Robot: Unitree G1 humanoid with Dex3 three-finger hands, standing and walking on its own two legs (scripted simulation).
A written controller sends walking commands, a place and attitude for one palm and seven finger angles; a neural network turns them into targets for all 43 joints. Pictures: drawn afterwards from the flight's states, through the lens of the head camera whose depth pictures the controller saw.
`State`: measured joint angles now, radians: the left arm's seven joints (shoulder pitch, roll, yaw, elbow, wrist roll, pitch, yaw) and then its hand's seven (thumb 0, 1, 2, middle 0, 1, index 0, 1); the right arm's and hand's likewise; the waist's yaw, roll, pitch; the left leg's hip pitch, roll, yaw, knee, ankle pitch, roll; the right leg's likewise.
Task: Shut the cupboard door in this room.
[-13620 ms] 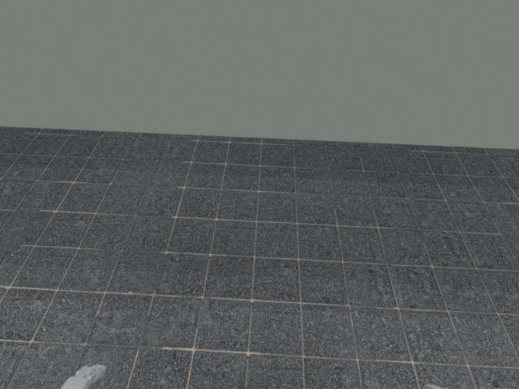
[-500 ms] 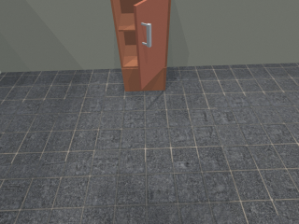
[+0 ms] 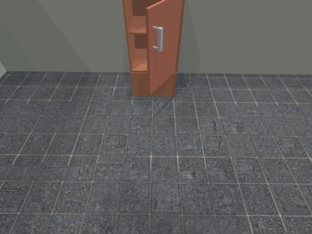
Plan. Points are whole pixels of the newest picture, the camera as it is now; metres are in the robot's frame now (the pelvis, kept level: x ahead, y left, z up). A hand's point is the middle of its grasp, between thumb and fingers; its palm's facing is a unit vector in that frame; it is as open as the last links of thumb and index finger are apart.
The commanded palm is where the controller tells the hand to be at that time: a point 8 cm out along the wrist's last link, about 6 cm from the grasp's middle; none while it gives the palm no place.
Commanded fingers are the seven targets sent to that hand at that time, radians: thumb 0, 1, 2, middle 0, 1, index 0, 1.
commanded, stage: look at it before walking up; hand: left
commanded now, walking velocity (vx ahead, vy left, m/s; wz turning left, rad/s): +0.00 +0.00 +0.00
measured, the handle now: (157, 38) +1.14 +0.07 -0.04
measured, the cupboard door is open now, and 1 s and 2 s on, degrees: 56 56 56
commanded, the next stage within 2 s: walk around to get in front in 0.52 s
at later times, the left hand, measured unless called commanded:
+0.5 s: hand out of the picture -0.02 +0.17 -0.18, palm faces +0.04 -0.98 -0.18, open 7.4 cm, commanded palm none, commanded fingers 0.00 0.90 0.90 -0.20 -0.30 -0.20 -0.30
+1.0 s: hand out of the picture +0.03 +0.19 -0.18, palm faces -0.08 -0.96 -0.26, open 7.4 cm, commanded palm none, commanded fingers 0.00 0.90 0.90 -0.20 -0.30 -0.20 -0.30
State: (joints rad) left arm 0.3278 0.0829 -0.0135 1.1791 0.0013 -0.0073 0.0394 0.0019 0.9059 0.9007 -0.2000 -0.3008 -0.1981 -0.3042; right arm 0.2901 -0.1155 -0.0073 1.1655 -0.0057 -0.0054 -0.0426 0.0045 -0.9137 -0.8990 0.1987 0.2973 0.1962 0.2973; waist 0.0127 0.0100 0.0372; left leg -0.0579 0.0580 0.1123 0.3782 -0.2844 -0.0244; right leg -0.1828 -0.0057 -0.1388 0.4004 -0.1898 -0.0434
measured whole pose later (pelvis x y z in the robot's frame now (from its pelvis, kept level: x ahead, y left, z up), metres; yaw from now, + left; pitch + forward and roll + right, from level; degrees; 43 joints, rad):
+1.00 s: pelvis -0.01 +0.01 -0.02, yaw -10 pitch -1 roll +2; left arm 0.26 0.15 0.08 1.03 0.03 0.06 0.01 0.00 0.91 0.90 -0.20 -0.30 -0.20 -0.30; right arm 0.24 -0.15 -0.07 1.07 -0.02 0.01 -0.04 0.01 -0.91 -0.90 0.20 0.30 0.20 0.30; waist 0.01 0.04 0.11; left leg -0.14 0.10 0.27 0.61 -0.42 -0.01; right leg -0.38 -0.04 -0.08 0.81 -0.41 0.01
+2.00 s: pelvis +0.01 +0.05 -0.01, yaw -46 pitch +1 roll -1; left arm 0.13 0.26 0.08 0.91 0.02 0.09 -0.03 0.01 0.91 0.90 -0.20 -0.30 -0.19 -0.30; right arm 0.28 -0.20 -0.06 0.95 -0.02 0.01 -0.01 0.01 -0.91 -0.90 0.20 0.30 0.20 0.30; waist -0.03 0.00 0.11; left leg -0.18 0.14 0.27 0.53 -0.34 -0.02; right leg -0.39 -0.06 -0.06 0.86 -0.45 0.07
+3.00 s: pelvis +0.21 -0.18 +0.00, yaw -77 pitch -1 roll -1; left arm 0.14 0.22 0.09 0.96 0.03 0.04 -0.03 0.00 0.91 0.90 -0.19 -0.30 -0.19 -0.30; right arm 0.47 -0.15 -0.04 1.08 -0.02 -0.07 -0.03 0.01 -0.92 -0.90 0.20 0.30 0.20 0.30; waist -0.04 -0.03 0.05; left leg -0.01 0.04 0.33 0.36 -0.34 0.03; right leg -0.66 -0.10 -0.05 1.09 -0.12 0.03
